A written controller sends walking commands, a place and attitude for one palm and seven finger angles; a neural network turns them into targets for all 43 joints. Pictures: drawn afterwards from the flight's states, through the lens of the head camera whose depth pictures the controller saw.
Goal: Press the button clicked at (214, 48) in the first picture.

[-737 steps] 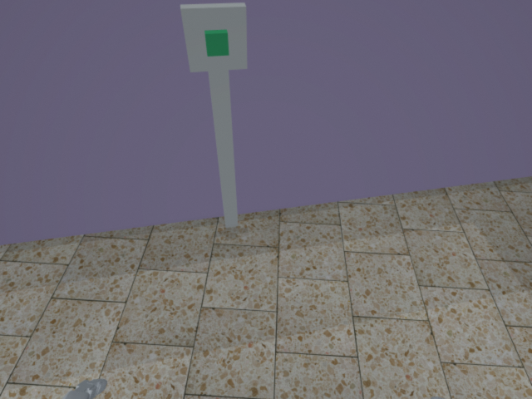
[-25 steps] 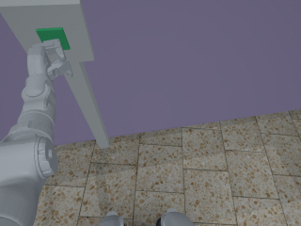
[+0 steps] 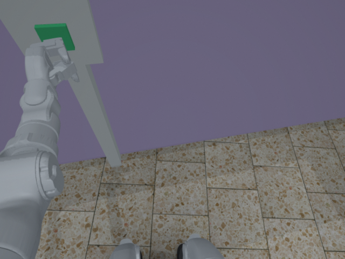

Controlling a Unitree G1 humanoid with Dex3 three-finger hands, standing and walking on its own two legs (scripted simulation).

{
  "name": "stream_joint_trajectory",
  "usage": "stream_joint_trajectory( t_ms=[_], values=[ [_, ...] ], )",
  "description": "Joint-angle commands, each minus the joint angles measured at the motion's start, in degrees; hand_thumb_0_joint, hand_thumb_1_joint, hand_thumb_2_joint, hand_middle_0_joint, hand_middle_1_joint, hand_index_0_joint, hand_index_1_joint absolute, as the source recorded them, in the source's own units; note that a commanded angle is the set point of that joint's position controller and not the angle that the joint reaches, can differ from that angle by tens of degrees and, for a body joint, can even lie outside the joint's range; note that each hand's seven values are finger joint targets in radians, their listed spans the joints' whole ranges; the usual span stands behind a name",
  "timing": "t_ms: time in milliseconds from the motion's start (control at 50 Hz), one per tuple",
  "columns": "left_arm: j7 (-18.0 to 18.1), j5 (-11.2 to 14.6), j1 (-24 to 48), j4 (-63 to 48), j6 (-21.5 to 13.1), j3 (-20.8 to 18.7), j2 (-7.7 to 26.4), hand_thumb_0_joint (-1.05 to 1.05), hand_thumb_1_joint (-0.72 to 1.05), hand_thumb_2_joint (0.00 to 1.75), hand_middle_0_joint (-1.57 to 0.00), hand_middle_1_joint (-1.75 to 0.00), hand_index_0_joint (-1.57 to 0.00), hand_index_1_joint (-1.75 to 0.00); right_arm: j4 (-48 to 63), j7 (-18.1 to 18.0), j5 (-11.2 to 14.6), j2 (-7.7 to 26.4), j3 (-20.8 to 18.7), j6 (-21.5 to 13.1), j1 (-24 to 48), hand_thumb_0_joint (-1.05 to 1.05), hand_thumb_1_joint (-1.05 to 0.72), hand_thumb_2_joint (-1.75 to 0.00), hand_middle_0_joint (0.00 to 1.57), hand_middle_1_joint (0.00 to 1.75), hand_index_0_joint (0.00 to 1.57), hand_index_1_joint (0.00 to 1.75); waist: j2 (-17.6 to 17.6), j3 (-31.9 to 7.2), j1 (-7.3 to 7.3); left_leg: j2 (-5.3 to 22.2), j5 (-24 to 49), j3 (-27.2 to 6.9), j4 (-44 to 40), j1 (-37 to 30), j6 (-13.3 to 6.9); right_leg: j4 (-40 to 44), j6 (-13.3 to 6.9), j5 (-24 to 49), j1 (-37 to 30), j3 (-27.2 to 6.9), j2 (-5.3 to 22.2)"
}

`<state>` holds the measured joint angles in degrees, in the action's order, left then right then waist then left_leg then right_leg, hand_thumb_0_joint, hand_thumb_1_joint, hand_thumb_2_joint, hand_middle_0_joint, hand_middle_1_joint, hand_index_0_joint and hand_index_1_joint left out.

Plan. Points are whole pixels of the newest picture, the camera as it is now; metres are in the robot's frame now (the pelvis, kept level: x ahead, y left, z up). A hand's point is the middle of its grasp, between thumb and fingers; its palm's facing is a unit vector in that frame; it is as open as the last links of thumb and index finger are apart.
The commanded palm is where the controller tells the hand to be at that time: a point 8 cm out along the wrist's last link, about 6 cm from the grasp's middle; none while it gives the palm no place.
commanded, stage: pull the fist back off the button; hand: left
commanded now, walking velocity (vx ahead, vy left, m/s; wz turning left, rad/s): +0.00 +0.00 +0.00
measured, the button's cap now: (56, 35) +0.58 +0.20 +0.15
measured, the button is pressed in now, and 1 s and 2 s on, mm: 12 0 0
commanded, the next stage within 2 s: draw the hand back to the body in 0.84 s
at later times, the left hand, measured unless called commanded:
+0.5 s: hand (80, 76) +0.49 +0.16 +0.11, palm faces +0.11 -0.99 +0.01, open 3.1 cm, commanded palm +0.45 +0.21 +0.12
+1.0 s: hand (73, 99) +0.43 +0.16 +0.12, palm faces +0.11 -0.99 +0.00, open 3.1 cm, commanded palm +0.39 +0.22 +0.12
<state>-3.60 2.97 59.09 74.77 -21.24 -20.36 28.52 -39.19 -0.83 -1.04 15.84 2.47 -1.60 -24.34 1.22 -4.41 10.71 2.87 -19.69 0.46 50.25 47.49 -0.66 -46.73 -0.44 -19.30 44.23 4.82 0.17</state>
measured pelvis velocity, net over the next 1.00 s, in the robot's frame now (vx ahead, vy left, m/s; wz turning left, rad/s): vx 0.04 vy -0.01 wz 0.01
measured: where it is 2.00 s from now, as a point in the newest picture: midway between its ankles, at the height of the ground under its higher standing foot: outside the picture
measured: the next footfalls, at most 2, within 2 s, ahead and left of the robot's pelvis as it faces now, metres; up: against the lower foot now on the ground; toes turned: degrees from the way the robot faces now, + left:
none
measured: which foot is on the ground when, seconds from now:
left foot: down 0.00-1.00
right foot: down 0.00-1.00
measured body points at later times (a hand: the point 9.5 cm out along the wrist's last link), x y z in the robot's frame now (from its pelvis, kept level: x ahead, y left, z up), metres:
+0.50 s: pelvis +0.04 +0.00 +0.01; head +0.10 +0.00 +0.46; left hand +0.48 +0.21 +0.12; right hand +0.08 -0.26 -0.11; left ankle +0.04 +0.11 -0.69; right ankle +0.03 -0.12 -0.69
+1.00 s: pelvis +0.04 -0.01 +0.02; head +0.07 -0.02 +0.47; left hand +0.41 +0.21 +0.12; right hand +0.18 -0.26 -0.08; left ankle +0.04 +0.11 -0.69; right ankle +0.03 -0.12 -0.69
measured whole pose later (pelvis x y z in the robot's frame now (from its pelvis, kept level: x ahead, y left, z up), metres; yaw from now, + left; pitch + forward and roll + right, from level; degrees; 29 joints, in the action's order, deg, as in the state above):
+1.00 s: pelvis +0.04 -0.01 +0.02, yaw +0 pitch +8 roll -1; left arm -3.5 10.3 22.2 32.6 -13.5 -11.4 12.5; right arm -34.8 -1.8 2.0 14.2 0.8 -1.0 -14.0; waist 1.7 -4.7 1.3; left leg 2.3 -20.9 1.4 42.1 29.0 0.5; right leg -41.0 -1.1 -21.7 27.1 3.9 0.3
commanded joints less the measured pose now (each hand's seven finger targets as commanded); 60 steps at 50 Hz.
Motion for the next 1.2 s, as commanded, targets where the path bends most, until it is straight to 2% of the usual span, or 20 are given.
stream_joint_trajectory(
  t_ms=[0, 60, 140, 240, 300, 360, 440, 500, 520, 580, 620, 720, 820, 860, 920, 980, 1040, 1120, 1140, 1180],
  values=[
    [0.8, 1.3, 30.2, -13.5, -2.7, -0.9, 11.5, 0.0, 0.9, 0.9, -1.3, -1.5, -1.3, -1.5, 3.7, -0.4, 0.1, 10.3, -4.1, -1.1, -7.4, 0.0, -0.9, -0.9, 0.2, 0.3, 0.2, 0.3, 4.0, -21.8, 2.11, -1.5, -0.4, -3.1, -7.5, -18.5, -1.2, 7.9, 0.2, 0.5, -5.0, -3.1, -2.2],
    [0.8, 1.3, 29.2, -16.7, -3.1, -0.8, 10.9, 0.0, 0.9, 0.9, -1.3, -1.5, -1.3, -1.5, 4.2, -0.3, 0.1, 10.2, -4.3, -0.7, -7.1, 0.0, -0.9, -0.9, 0.2, 0.3, 0.2, 0.3, 4.9, -22.7, 1.25, -1.4, 1.5, -3.0, -7.7, -19.8, -1.1, 7.6, 0.1, 1.8, -5.9, -3.0, -2.2],
    [0.9, 1.9, 24.0, -19.2, -3.7, 0.8, 6.5, 0.0, 0.9, 0.9, -1.3, -1.5, -1.3, -1.5, 4.9, 0.2, 0.2, 9.5, -4.6, -0.3, -6.1, 0.0, -0.9, -0.9, 0.2, 0.3, 0.2, 0.3, 5.6, -22.8, -0.19, -1.2, 4.2, -3.1, -7.8, -23.0, -0.8, 7.1, -0.4, 3.2, -5.6, -2.3, -2.4],
    [1.3, 2.8, 19.7, -21.3, -3.3, 1.8, 3.6, 0.0, 0.9, 0.9, -1.3, -1.5, -1.3, -1.5, 5.6, 0.2, 0.7, 9.1, -4.9, 0.1, -4.6, 0.0, -0.9, -0.9, 0.2, 0.3, 0.2, 0.3, 3.1, -20.1, -1.05, -1.3, 5.0, -2.3, -8.3, -22.8, -0.9, 7.8, -0.4, 4.5, -7.2, -2.4, -2.5],
    [1.4, 3.0, 16.4, -27.0, -4.2, 1.3, 3.5, 0.0, 0.9, 0.9, -1.3, -1.5, -1.3, -1.5, 6.4, 0.4, 0.8, 8.6, -5.2, 0.3, -3.7, 0.0, -0.9, -0.9, 0.2, 0.3, 0.2, 0.3, 4.6, -24.3, -3.03, -1.4, 9.9, -1.9, -8.2, -26.0, -0.7, 6.9, -0.6, 8.5, -10.3, -2.3, -2.6],
    [1.5, 3.7, 7.7, -32.3, -4.8, 1.1, 1.9, 0.0, 0.9, 0.9, -1.3, -1.5, -1.3, -1.5, 7.7, 0.8, 1.1, 7.8, -5.3, 0.6, -2.5, 0.0, -0.9, -0.9, 0.2, 0.3, 0.2, 0.3, 6.4, -27.3, -5.51, -1.2, 18.6, -1.4, -7.5, -29.9, -0.2, 5.7, -1.0, 15.4, -13.2, -2.0, -2.8],
    [1.3, 5.2, -4.1, -35.5, -1.6, 1.6, -0.8, 0.0, 0.9, 0.9, -1.3, -1.5, -1.3, -1.5, 9.7, 1.1, 1.9, 7.4, -5.5, 1.1, -0.6, 0.0, -0.9, -0.9, 0.2, 0.3, 0.2, 0.3, -0.3, -22.6, -7.09, -1.5, 20.1, 0.1, -8.6, -25.7, -0.7, 6.7, -0.7, 20.4, -18.8, -2.0, -2.8],
    [1.4, 5.5, -6.7, -39.3, 1.2, 1.3, -0.5, 0.0, 0.9, 0.9, -1.3, -1.5, -1.3, -1.5, 10.6, 0.6, 2.4, 7.2, -5.5, 1.5, 0.8, 0.0, -0.9, -0.9, 0.2, 0.3, 0.2, 0.3, -2.6, -18.9, -7.07, -1.9, 18.1, 1.3, -9.8, -23.3, -1.1, 8.1, -0.1, 22.5, -21.5, -2.6, -2.5],
    [1.5, 5.7, -8.6, -41.1, 1.6, 0.3, 0.5, 0.0, 0.9, 0.9, -1.3, -1.5, -1.3, -1.5, 11.0, 0.4, 2.6, 7.1, -5.6, 1.5, 1.2, 0.0, -0.9, -0.9, 0.2, 0.3, 0.2, 0.3, -3.8, -18.6, -7.77, -1.9, 18.0, 1.4, -10.1, -22.9, -1.1, 8.3, -0.1, 23.2, -22.8, -2.8, -2.4],
    [1.6, 6.1, -9.5, -50.1, 0.6, 2.0, -1.4, 0.0, 0.9, 0.9, -1.3, -1.5, -1.3, -1.5, 11.3, 0.2, 2.7, 6.2, -5.4, 0.8, 2.8, 0.0, -0.9, -0.9, 0.2, 0.3, 0.2, 0.3, 1.8, -20.5, -8.16, -2.0, 22.7, 1.6, -9.8, -27.3, -1.0, 7.9, -0.4, 26.9, -23.9, -3.1, -2.1],
    [1.2, 6.5, -11.2, -54.5, 0.0, 5.0, -4.6, 0.0, 0.9, 0.9, -1.3, -1.5, -1.3, -1.5, 11.4, 0.1, 2.7, 5.6, -5.4, 0.2, 3.7, 0.0, -0.9, -0.9, 0.2, 0.3, 0.2, 0.3, 2.8, -21.5, -7.59, -1.9, 24.2, 1.5, -9.6, -29.9, -0.9, 8.0, -0.3, 27.6, -23.6, -3.1, -2.2],
    [-1.0, 7.7, -16.6, -55.3, 1.9, 7.0, -6.6, 0.0, 0.9, 0.9, -1.3, -1.5, -1.3, -1.5, 10.5, -0.5, 3.2, 5.9, -5.2, -0.6, 5.8, 0.0, -0.9, -0.9, 0.2, 0.3, 0.2, 0.3, 0.9, -18.1, -7.21, -2.2, 21.0, 1.1, -10.4, -29.4, -0.8, 9.1, -0.2, 26.3, -23.4, -2.8, -1.8],
    [-1.1, 8.2, -13.3, -54.7, 4.5, 7.9, -6.7, 0.0, 0.9, 0.9, -1.3, -1.5, -1.3, -1.5, 10.0, -1.5, 3.4, 5.9, -4.8, -0.8, 7.7, 0.0, -0.9, -0.9, 0.2, 0.3, 0.2, 0.3, -0.2, -15.4, -6.42, -2.6, 16.8, 0.6, -11.2, -28.8, -0.8, 10.3, 0.0, 22.6, -22.0, -2.7, -1.2],
    [-0.5, 8.2, -13.5, -55.4, 4.0, 7.2, -6.3, 0.0, 0.9, 0.9, -1.3, -1.5, -1.3, -1.5, 10.1, -1.6, 3.3, 5.8, -4.8, -1.1, 8.1, 0.0, -0.9, -0.9, 0.2, 0.3, 0.2, 0.3, -1.5, -16.9, -7.06, -2.7, 16.9, 0.3, -11.3, -29.3, -0.9, 10.1, -0.1, 22.3, -22.8, -2.7, -1.1],
    [0.1, 8.0, -14.1, -55.9, 3.0, 7.0, -6.4, 0.0, 0.9, 0.9, -1.3, -1.5, -1.3, -1.5, 10.1, -1.5, 3.0, 5.5, -4.5, -1.5, 8.8, 0.0, -0.9, -0.9, 0.2, 0.3, 0.2, 0.3, 0.8, -18.1, -7.92, -2.9, 17.7, 0.5, -11.1, -29.9, -0.7, 9.8, -0.3, 23.0, -23.5, -2.9, -0.9],
    [0.1, 8.0, -21.6, -57.4, 2.9, 3.1, -2.6, 0.0, 0.9, 0.9, -1.3, -1.5, -1.3, -1.5, 11.4, -1.3, 3.1, 5.5, -4.4, -1.6, 9.7, 0.0, -0.9, -0.9, 0.2, 0.3, 0.2, 0.3, -0.2, -19.7, -10.34, -3.0, 18.5, 0.9, -12.1, -29.0, -0.8, 9.8, -0.4, 24.8, -27.6, -3.2, -0.7],
    [-0.7, 8.7, -28.7, -60.5, 4.1, 2.9, -3.0, 0.0, 0.9, 0.9, -1.3, -1.5, -1.3, -1.5, 13.1, -1.2, 3.5, 5.1, -4.3, -1.7, 11.2, 0.0, -0.9, -0.9, 0.2, 0.3, 0.2, 0.3, -0.9, -19.3, -11.58, -2.9, 19.0, 1.4, -13.4, -28.9, -0.9, 10.5, -0.5, 25.7, -30.2, -3.1, -0.8],
    [-1.8, 10.2, -31.0, -66.2, 7.0, 4.3, -4.5, 0.0, 0.9, 0.9, -1.3, -1.5, -1.3, -1.5, 14.0, -1.7, 4.2, 5.1, -4.0, -2.3, 13.2, 0.0, -0.9, -0.9, 0.2, 0.3, 0.2, 0.3, -0.8, -14.2, -11.16, -2.6, 15.4, 1.5, -15.7, -29.3, -0.9, 12.9, -0.2, 21.8, -28.9, -2.8, -0.9],
    [-2.0, 10.8, -32.2, -67.0, 7.6, 4.6, -5.2, 0.0, 0.9, 0.9, -1.3, -1.5, -1.3, -1.5, 14.4, -1.9, 4.3, 5.1, -4.0, -2.6, 13.6, 0.0, -0.9, -0.9, 0.2, 0.3, 0.2, 0.3, -3.1, -13.2, -10.9, -2.6, 14.4, 1.5, -16.0, -29.3, -1.2, 13.8, 0.0, 20.7, -29.1, -2.9, -0.9],
    [-2.3, 11.1, -32.6, -70.6, 8.5, 5.3, -5.6, 0.0, 0.9, 0.9, -1.3, -1.5, -1.3, -1.5, 14.3, -2.3, 4.5, 5.0, -3.8, -3.2, 14.5, 0.0, -0.9, -0.9, 0.2, 0.3, 0.2, 0.3, -1.1, -12.3, -10.82, -2.6, 13.3, 1.5, -16.9, -30.6, -1.2, 14.7, 0.0, 19.0, -28.6, -3.1, -0.9]
  ],
)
